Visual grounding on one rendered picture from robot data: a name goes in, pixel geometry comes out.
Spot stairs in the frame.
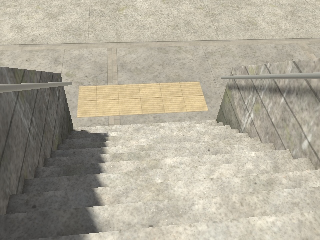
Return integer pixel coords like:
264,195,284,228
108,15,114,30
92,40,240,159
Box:
0,120,320,240

